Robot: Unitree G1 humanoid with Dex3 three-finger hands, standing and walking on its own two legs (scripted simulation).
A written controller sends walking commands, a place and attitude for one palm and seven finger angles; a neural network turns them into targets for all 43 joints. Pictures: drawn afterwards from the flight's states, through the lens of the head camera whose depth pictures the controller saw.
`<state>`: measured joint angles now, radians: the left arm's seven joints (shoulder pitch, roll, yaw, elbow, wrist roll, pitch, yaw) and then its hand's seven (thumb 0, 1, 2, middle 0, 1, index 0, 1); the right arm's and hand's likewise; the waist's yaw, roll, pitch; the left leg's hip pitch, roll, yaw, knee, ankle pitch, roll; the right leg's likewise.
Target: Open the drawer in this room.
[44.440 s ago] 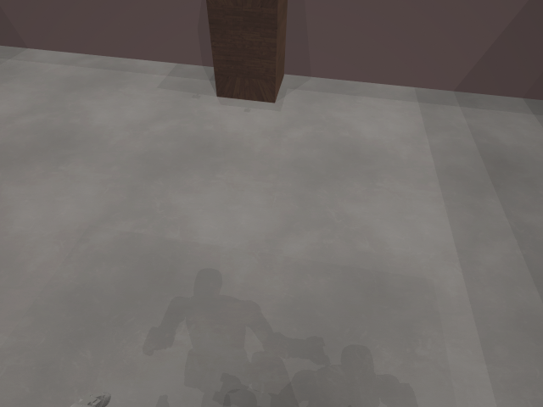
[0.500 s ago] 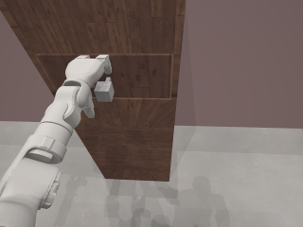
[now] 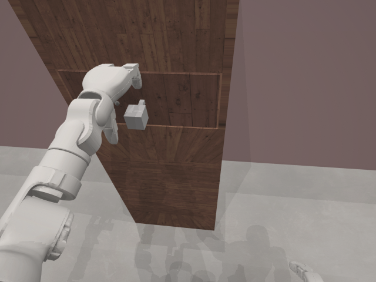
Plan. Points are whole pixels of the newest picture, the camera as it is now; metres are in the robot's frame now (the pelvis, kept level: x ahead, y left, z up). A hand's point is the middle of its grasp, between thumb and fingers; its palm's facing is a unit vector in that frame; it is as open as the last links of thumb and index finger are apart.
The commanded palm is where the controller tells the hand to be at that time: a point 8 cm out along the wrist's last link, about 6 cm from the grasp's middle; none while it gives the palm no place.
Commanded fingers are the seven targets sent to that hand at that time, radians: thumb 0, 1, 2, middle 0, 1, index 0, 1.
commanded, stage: re-aim the fingers above the handle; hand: left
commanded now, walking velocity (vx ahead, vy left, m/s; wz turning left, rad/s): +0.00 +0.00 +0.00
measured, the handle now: (138, 111) +0.48 +0.15 +0.10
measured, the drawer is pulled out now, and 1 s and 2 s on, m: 0.00 0.00 0.00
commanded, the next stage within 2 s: lower the fingers behind the handle in 2.00 s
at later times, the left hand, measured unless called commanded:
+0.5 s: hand (127, 106) +0.43 +0.15 +0.16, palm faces -0.02 -0.02 -1.00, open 13.9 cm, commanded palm +0.41 +0.16 +0.24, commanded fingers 0.00 -0.50 0.30 -0.30 -1.20 -0.30 -1.20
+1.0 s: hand (132, 112) +0.43 +0.14 +0.15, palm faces -0.06 -0.01 -1.00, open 13.8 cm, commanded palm +0.42 +0.15 +0.24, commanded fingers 0.00 -0.50 0.30 -0.30 -1.20 -0.30 -1.20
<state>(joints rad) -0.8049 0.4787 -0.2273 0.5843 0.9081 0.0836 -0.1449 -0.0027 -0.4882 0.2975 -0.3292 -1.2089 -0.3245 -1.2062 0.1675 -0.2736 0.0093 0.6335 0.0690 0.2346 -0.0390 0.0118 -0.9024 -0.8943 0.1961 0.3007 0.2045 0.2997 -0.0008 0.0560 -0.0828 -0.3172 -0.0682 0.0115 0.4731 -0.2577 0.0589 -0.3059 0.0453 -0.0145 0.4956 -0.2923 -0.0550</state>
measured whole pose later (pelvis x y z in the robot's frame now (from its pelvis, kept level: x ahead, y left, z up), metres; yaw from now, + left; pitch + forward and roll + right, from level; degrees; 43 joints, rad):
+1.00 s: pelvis +0.00 -0.01 +0.00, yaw +0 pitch +5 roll +1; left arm -0.77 0.45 -0.30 0.53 0.88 0.08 -0.16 0.00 -0.49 0.30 -0.33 -1.21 -0.33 -1.21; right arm 0.20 -0.28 0.00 0.65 0.07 0.21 -0.05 0.01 -0.90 -0.89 0.20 0.30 0.20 0.30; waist 0.00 0.06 -0.07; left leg -0.31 -0.07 0.00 0.47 -0.25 0.05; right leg -0.30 0.05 -0.02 0.49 -0.29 -0.06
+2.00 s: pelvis -0.01 +0.00 +0.00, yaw -2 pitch +5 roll +1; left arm -0.89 0.43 -0.20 0.70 0.94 0.16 -0.06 0.00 -0.49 0.30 -0.40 -1.27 -0.38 -1.28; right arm 0.15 -0.24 0.07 0.69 0.08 0.25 -0.04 0.01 -0.90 -0.89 0.20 0.30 0.21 0.30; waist -0.02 0.08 -0.10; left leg -0.29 -0.05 0.05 0.42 -0.22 0.05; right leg -0.30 0.06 0.02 0.46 -0.25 -0.06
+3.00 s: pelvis +0.00 +0.00 +0.00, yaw -1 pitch +8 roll +0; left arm -0.72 0.39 -0.24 0.64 0.94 0.06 0.05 0.00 -0.49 0.30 -0.32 -1.20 -0.30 -1.20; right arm 0.21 -0.27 -0.03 0.68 0.06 0.22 -0.03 0.01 -0.90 -0.89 0.19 0.30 0.20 0.30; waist 0.00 0.06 -0.10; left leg -0.39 -0.06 0.02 0.53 -0.28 0.06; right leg -0.38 0.05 -0.01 0.55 -0.31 -0.06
